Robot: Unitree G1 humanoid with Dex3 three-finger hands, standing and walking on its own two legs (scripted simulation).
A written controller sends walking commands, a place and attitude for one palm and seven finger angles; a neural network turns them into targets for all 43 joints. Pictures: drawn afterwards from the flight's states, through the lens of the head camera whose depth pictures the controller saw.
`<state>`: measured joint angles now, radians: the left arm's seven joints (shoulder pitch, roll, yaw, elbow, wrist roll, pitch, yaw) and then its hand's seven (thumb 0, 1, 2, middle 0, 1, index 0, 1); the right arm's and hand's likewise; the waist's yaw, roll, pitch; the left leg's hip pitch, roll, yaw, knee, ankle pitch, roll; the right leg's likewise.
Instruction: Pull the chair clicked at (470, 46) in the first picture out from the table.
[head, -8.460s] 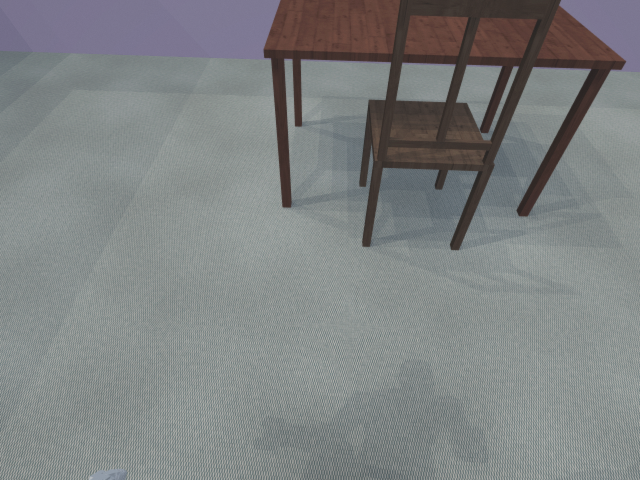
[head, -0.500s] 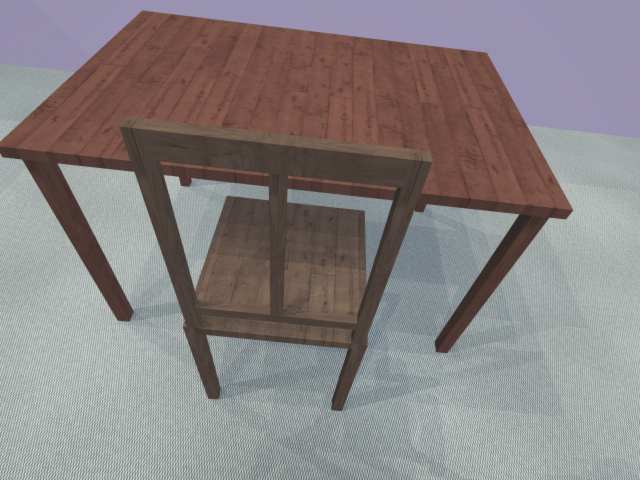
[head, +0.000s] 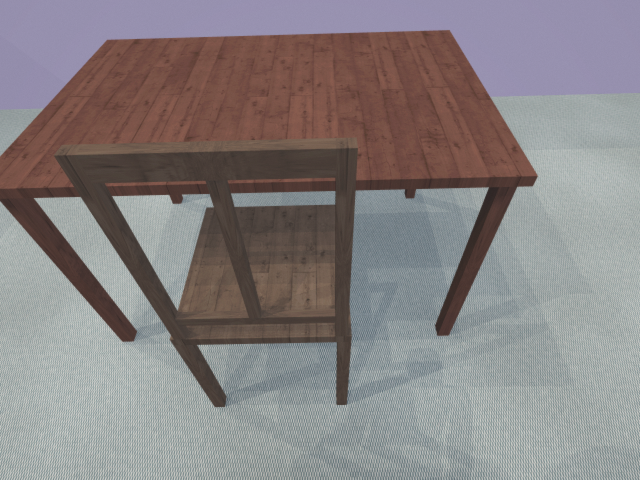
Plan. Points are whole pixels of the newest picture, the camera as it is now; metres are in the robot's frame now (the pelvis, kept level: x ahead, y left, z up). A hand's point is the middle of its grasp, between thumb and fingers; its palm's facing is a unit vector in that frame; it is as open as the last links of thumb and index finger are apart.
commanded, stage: come to a stop and stand still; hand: left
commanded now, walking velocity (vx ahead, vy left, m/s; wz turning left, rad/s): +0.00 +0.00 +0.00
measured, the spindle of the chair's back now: (239, 258) +0.48 +0.17 -0.05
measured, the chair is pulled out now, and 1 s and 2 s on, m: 0.00 0.00 0.00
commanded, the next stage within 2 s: look again from close up in 0.98 s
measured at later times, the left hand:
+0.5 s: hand out of the picture -0.02 +0.12 -0.18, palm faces +0.09 -0.98 -0.16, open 7.4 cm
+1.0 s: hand out of the picture +0.02 +0.17 -0.17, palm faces +0.04 -0.98 -0.21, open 7.4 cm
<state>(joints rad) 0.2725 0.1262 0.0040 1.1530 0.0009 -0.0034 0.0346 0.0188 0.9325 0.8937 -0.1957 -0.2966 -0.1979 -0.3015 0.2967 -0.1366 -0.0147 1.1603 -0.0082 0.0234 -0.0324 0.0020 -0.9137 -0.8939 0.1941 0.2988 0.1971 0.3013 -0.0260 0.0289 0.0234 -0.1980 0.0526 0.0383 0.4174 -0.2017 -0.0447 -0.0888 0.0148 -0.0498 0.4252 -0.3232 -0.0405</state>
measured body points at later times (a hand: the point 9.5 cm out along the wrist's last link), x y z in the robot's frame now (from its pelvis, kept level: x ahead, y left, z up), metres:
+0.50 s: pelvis +0.02 -0.02 +0.00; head +0.03 -0.03 +0.45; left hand -0.02 +0.17 -0.16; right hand +0.02 -0.24 -0.17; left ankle +0.01 +0.15 -0.74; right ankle -0.06 -0.09 -0.74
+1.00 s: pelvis +0.03 +0.00 +0.00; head +0.04 -0.01 +0.45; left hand +0.02 +0.23 -0.16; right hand +0.03 -0.22 -0.17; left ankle +0.01 +0.15 -0.74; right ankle -0.06 -0.09 -0.74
